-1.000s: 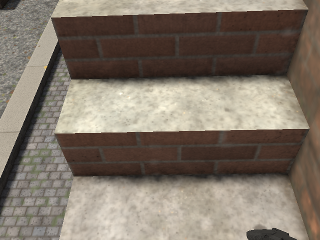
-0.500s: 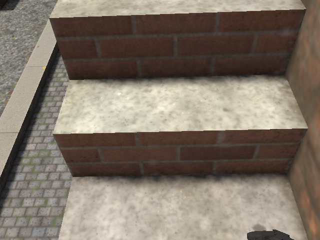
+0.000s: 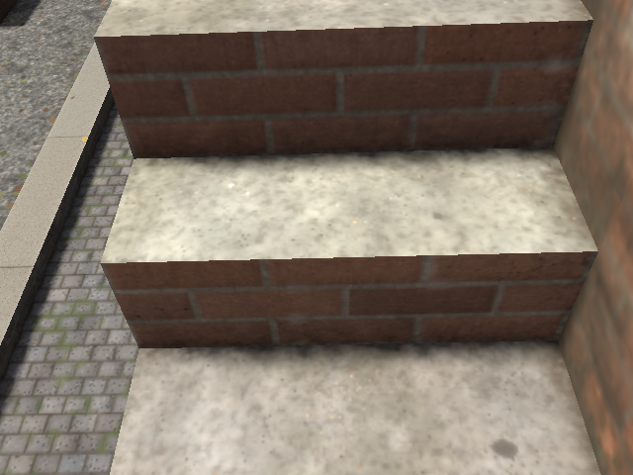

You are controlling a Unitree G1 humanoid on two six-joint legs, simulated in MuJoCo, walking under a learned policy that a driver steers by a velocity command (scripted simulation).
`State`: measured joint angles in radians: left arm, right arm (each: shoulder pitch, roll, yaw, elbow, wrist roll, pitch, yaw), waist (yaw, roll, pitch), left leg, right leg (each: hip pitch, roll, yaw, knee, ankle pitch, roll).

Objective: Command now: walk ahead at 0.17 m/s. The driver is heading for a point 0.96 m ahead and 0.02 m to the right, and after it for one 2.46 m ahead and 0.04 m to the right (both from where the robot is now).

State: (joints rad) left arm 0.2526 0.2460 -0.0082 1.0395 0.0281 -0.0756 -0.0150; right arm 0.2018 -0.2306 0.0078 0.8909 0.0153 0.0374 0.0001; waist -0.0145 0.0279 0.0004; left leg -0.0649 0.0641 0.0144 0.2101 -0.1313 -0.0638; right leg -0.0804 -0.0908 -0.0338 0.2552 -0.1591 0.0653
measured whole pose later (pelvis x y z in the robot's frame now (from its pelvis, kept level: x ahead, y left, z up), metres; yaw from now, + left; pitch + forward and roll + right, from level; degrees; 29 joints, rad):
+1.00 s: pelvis -0.01 +0.02 -0.01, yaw +0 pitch +3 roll +0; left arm 0.18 0.19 0.00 0.91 0.00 -0.08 0.03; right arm 0.15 -0.17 0.01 0.79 0.04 -0.05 0.00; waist -0.03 0.02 -0.04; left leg -0.23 0.03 -0.02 0.36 -0.19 -0.03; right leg -0.23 -0.10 0.01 0.37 -0.21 -0.01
